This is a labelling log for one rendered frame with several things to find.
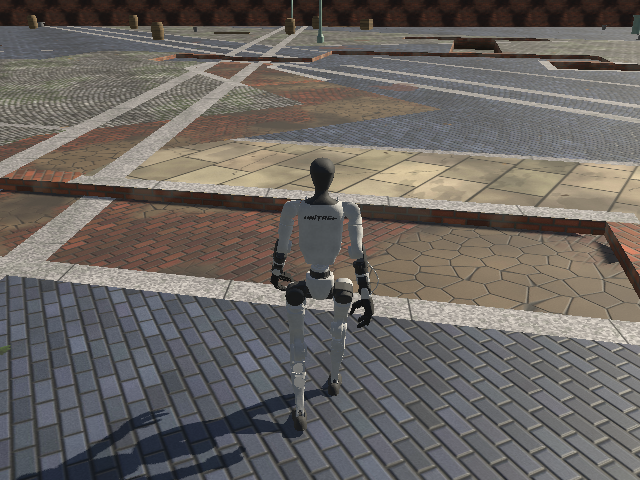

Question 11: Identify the left robot upper arm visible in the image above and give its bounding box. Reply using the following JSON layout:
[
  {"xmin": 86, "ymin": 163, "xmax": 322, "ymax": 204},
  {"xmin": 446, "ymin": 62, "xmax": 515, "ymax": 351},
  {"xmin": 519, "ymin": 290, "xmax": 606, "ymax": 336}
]
[{"xmin": 276, "ymin": 200, "xmax": 301, "ymax": 254}]

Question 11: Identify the robot left forearm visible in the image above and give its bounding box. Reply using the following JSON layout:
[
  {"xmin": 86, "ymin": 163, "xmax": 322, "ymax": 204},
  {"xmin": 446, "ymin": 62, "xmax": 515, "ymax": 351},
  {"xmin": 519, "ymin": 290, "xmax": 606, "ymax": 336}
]
[{"xmin": 271, "ymin": 239, "xmax": 288, "ymax": 276}]

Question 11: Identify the right robot upper arm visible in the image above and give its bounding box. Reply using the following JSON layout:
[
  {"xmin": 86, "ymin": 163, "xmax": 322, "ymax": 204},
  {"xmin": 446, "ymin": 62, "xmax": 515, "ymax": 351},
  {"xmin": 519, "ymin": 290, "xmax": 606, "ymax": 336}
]
[{"xmin": 342, "ymin": 201, "xmax": 363, "ymax": 259}]

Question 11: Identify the left robot shin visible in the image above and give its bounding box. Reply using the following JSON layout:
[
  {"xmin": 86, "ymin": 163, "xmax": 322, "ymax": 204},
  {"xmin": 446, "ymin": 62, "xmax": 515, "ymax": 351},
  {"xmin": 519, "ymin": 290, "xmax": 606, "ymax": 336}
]
[{"xmin": 290, "ymin": 343, "xmax": 306, "ymax": 417}]

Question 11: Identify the robot shin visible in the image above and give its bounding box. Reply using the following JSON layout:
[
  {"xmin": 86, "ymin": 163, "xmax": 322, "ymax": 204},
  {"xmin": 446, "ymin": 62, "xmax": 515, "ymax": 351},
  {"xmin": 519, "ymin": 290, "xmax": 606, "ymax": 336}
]
[
  {"xmin": 330, "ymin": 322, "xmax": 347, "ymax": 384},
  {"xmin": 290, "ymin": 343, "xmax": 306, "ymax": 417}
]

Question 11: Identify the robot right forearm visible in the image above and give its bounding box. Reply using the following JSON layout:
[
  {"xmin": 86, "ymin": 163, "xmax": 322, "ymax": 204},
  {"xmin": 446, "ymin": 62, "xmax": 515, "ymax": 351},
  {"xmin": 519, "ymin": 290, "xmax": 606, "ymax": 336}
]
[{"xmin": 353, "ymin": 244, "xmax": 372, "ymax": 299}]

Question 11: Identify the right robot shin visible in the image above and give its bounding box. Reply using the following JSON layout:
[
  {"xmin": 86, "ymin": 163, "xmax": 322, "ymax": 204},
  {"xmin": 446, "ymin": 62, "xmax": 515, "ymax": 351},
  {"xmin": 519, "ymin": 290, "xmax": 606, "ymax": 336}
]
[{"xmin": 330, "ymin": 322, "xmax": 347, "ymax": 384}]

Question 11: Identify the left robot hand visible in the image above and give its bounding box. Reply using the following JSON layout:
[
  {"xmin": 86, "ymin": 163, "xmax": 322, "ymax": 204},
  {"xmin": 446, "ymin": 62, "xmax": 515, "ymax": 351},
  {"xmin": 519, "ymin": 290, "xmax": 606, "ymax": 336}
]
[{"xmin": 270, "ymin": 272, "xmax": 294, "ymax": 291}]

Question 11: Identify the right robot hand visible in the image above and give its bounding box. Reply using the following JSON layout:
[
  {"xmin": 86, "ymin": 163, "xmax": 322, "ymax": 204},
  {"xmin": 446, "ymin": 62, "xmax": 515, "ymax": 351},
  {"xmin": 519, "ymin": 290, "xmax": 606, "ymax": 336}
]
[{"xmin": 350, "ymin": 297, "xmax": 374, "ymax": 328}]

